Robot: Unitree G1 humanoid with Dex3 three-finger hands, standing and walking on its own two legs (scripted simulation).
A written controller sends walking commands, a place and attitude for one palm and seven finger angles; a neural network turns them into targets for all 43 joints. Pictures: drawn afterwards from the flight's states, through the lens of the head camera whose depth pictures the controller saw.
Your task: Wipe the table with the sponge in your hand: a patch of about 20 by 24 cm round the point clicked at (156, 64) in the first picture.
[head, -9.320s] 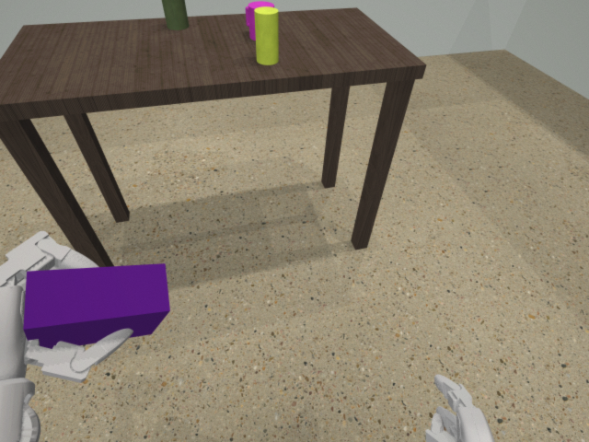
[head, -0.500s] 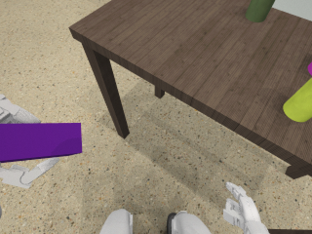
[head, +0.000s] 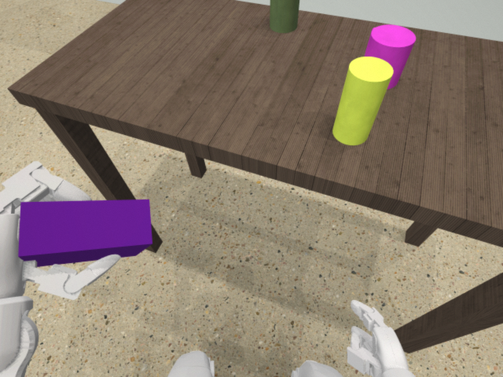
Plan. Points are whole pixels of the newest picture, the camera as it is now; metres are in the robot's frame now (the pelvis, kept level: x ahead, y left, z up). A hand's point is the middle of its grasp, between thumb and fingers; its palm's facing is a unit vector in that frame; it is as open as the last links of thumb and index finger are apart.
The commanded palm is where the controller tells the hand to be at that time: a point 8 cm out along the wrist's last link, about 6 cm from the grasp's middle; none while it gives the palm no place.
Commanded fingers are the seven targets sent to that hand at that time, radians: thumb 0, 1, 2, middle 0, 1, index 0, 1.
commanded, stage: turn to face it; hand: left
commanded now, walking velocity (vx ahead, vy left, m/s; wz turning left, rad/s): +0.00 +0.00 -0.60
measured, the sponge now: (107, 232) +0.25 +0.19 +0.15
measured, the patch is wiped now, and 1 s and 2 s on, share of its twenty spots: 0.00 0.00 0.00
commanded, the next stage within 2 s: come to a stop and stand still in 1.12 s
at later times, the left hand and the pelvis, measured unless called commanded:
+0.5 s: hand (105, 254) +0.22 +0.17 +0.18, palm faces +0.13 -0.89 -0.43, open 9.7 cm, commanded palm +0.18 +0.21 +0.20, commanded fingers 0.00 0.10 1.30 -1.20 -1.60 -1.20 -1.60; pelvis -0.06 -0.01 +0.01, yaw -18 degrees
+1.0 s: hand (267, 268) +0.20 +0.00 +0.20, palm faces -0.22 -0.77 -0.60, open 9.7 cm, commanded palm +0.18 +0.09 +0.20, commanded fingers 0.00 0.10 1.30 -1.20 -1.60 -1.20 -1.60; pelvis -0.11 -0.06 +0.03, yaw -34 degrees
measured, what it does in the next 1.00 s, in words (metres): walks backwards, turning right: left foot, then right foot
